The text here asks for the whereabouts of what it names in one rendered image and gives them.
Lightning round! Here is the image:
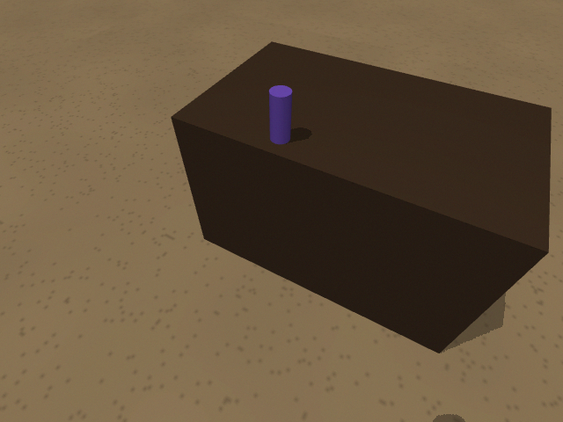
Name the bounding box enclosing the can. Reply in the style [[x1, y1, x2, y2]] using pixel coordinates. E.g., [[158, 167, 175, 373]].
[[269, 85, 292, 144]]

